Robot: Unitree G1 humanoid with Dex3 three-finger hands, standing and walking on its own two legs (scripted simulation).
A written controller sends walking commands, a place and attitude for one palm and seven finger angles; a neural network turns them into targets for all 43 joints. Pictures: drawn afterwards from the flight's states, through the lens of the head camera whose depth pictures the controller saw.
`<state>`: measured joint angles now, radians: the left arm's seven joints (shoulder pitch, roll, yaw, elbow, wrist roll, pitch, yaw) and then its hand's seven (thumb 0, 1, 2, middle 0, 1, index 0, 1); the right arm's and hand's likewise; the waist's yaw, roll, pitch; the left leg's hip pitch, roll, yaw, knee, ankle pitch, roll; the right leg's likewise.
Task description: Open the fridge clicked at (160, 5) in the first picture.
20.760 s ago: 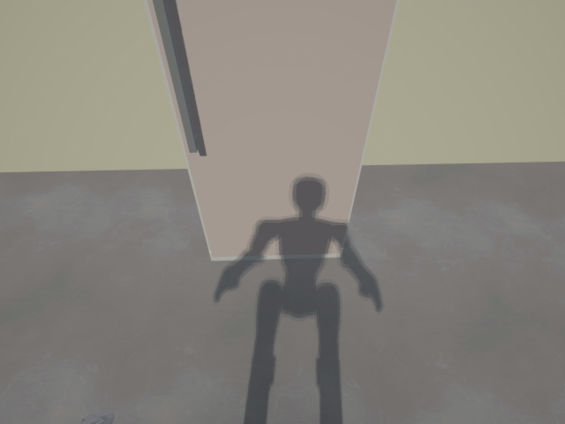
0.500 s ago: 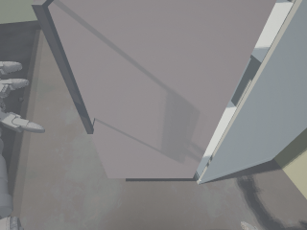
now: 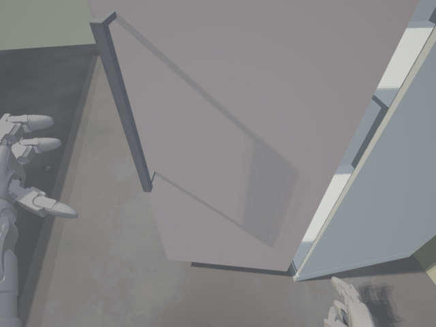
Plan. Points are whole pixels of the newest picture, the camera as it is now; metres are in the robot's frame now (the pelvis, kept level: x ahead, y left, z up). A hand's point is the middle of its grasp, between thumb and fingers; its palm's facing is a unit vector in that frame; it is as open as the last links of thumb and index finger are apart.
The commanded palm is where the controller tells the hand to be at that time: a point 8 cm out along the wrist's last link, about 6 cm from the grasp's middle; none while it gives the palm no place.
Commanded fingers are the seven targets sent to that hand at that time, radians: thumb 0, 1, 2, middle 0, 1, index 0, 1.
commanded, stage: draw the hand back to the body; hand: left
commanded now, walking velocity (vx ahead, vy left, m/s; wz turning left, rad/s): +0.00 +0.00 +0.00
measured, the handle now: (133, 121) +0.48 +0.25 +0.13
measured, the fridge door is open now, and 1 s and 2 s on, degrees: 73 73 73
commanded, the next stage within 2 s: step back with the hand held close in 1.56 s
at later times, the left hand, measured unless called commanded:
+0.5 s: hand (49, 189) +0.25 +0.29 +0.17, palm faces +0.25 -0.97 -0.02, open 14.6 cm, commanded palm +0.20 +0.33 +0.18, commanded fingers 0.00 -0.30 0.32 -0.24 -1.00 -0.24 -1.00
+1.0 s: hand (47, 201) +0.23 +0.28 +0.17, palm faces +0.49 -0.80 -0.34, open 10.6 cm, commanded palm +0.17 +0.31 +0.18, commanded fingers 0.00 0.61 0.76 -0.21 -0.47 -0.21 -0.47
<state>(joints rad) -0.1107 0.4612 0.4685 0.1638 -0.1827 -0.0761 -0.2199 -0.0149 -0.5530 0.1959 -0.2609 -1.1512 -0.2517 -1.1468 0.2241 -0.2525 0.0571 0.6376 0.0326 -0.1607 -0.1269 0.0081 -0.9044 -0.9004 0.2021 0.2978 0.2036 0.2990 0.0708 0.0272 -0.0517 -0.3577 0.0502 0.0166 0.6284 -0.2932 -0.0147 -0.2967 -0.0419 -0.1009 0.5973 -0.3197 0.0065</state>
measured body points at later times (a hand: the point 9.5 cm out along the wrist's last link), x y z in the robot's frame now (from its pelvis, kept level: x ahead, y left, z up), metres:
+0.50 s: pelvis +0.00 -0.01 +0.01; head -0.03 -0.03 +0.45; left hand +0.23 +0.34 +0.18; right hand +0.19 -0.25 -0.06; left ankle +0.02 +0.13 -0.73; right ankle +0.00 -0.12 -0.73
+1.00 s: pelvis +0.01 +0.01 +0.01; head -0.01 -0.01 +0.46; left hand +0.20 +0.32 +0.19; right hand +0.19 -0.22 -0.07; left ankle +0.02 +0.13 -0.73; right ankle +0.00 -0.12 -0.73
